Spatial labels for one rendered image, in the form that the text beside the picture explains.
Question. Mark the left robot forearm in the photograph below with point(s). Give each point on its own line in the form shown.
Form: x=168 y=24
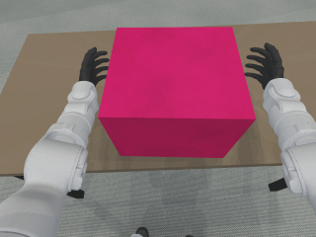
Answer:
x=75 y=123

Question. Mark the right robot hand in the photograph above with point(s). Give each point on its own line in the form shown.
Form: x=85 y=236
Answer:
x=272 y=63

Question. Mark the robot left upper arm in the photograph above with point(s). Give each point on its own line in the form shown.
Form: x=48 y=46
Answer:
x=56 y=168

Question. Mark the right robot forearm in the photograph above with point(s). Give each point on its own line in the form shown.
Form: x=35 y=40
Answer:
x=287 y=115

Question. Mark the table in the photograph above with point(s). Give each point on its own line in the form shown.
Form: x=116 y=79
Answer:
x=48 y=65

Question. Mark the carton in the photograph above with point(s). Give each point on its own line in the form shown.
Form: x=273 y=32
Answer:
x=175 y=92

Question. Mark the robot left foot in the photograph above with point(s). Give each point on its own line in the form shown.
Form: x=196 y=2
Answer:
x=142 y=231

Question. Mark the left robot hand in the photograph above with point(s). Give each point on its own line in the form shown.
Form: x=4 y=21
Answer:
x=88 y=71

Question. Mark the robot right upper arm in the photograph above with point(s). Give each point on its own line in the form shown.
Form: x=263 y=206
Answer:
x=299 y=170

